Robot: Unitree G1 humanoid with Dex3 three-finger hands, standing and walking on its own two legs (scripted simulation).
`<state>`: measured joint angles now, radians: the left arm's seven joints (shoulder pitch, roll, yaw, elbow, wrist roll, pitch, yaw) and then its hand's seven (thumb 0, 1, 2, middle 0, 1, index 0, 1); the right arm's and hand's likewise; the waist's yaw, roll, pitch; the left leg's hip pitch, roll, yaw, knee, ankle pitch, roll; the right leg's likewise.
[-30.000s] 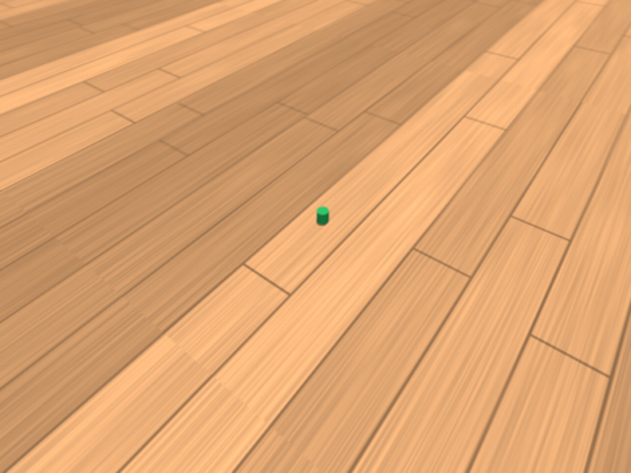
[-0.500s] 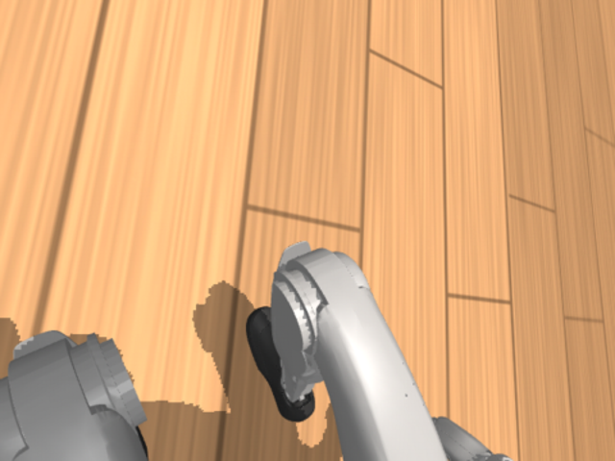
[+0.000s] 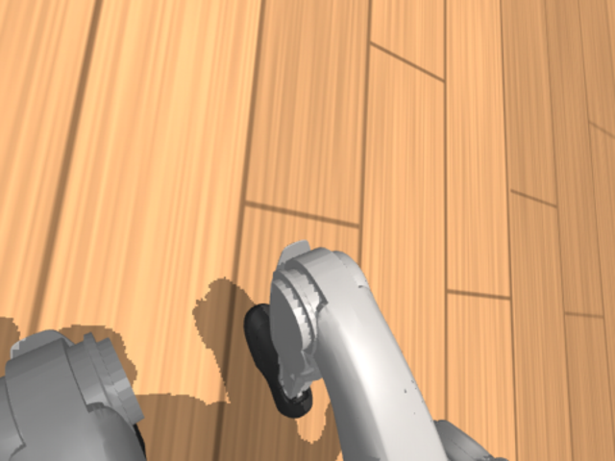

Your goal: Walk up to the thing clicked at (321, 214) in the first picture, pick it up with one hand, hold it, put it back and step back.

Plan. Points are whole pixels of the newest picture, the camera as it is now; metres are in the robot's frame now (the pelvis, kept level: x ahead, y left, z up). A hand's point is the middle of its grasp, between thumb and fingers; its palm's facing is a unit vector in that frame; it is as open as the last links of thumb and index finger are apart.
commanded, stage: open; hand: left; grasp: from above
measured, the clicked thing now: out of the picture +0.46 +0.32 -0.28
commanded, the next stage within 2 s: withdraw in 0.14 s
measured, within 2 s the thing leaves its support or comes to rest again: neither
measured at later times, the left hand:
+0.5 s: hand out of the picture +0.47 +0.32 -0.22, palm faces -0.31 -0.15 -0.94, open 13.9 cm
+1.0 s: hand out of the picture +0.43 +0.31 -0.09, palm faces -0.49 -0.12 -0.86, open 14.0 cm
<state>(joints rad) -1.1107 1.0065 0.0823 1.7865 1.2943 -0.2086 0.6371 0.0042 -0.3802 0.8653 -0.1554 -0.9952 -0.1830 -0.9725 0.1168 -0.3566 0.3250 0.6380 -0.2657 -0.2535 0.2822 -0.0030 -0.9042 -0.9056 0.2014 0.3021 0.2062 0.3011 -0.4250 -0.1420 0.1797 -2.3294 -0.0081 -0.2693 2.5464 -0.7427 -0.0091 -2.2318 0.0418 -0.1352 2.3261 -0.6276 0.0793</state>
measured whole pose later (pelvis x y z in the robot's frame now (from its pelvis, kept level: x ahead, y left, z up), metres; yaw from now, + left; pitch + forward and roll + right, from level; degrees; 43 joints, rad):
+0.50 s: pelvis +0.00 +0.00 +0.01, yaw +0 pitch +31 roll -15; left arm -1.03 0.92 0.13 1.55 1.27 -0.15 0.60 0.00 -0.49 0.98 -0.09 -1.02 -0.11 -1.01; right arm 0.18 -0.35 0.25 0.66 -0.25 -0.23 0.29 0.00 -0.91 -0.91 0.20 0.30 0.21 0.30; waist -0.39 -0.10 0.10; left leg -2.34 -0.01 -0.26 2.52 -0.75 -0.02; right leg -2.24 0.03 -0.13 2.31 -0.64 0.06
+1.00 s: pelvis -0.01 -0.02 +0.05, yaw +8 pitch +32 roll -8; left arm -1.03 0.71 -0.04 1.37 1.18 -0.19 0.18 0.00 -0.53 1.04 -0.09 -1.02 -0.09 -1.03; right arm 0.15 -0.34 0.11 0.64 -0.11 0.00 0.11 0.00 -0.91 -0.91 0.20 0.30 0.21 0.30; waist -0.26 0.00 -0.04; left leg -2.24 -0.02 -0.15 2.32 -0.64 -0.02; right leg -2.19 -0.01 -0.05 2.21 -0.59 0.04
